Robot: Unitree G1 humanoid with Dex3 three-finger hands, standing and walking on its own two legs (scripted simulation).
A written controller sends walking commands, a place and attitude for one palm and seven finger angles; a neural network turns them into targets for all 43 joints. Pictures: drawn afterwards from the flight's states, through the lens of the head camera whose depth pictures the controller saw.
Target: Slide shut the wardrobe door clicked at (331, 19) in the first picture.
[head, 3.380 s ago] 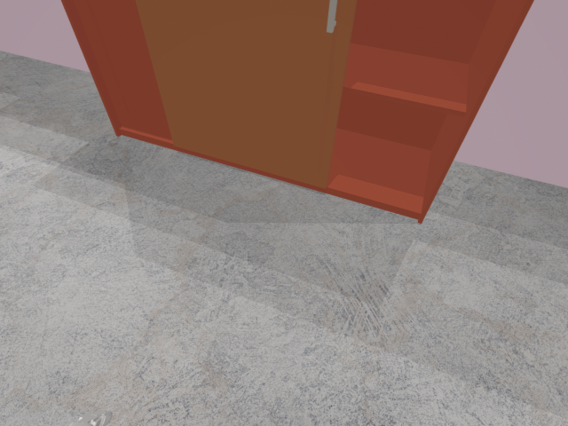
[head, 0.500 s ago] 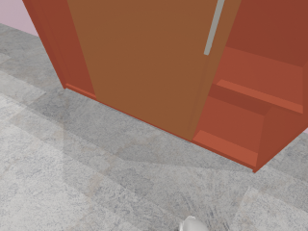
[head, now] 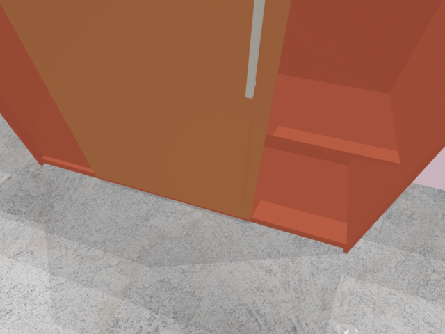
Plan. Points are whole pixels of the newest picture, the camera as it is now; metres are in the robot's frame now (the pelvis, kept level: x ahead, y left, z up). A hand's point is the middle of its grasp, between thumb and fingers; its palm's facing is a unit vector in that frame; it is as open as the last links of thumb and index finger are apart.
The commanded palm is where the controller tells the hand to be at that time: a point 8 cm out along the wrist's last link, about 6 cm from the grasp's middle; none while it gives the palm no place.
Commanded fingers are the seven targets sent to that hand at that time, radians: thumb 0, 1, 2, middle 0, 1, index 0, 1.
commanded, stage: turn to face it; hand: left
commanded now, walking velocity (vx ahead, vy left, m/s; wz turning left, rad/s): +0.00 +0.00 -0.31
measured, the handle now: (257, 32) +0.72 -0.02 +0.20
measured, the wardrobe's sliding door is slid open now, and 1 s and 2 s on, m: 0.47 0.47 0.47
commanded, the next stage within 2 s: take the last steps up to it in 0.20 s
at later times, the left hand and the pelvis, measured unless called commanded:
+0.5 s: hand out of the picture +0.12 +0.19 -0.16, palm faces -0.20 -0.96 -0.20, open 7.3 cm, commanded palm none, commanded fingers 0.00 0.90 0.90 -0.20 -0.30 -0.20 -0.30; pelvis +0.03 +0.01 +0.00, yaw -11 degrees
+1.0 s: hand out of the picture +0.13 +0.17 -0.19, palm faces -0.14 -0.98 -0.16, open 7.3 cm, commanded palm none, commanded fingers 0.00 0.90 0.90 -0.20 -0.30 -0.20 -0.30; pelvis +0.16 -0.01 -0.02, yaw -12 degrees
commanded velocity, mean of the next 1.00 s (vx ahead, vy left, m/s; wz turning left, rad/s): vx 0.19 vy -0.01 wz -0.10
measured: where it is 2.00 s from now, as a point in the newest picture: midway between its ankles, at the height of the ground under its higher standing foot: outside the picture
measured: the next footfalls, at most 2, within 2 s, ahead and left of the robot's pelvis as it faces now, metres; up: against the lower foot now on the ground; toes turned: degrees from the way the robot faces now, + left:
left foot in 0.08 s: +0.06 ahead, +0.14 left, +0.00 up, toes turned +1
right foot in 0.52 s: +0.01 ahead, -0.10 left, +0.00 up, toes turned -16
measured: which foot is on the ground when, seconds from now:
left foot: up 0.00-0.06, down 0.08-0.52, up 0.54-0.92, down 0.94-1.00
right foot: down 0.00-0.10, up 0.12-0.50, down 0.52-0.94, up 0.96-1.00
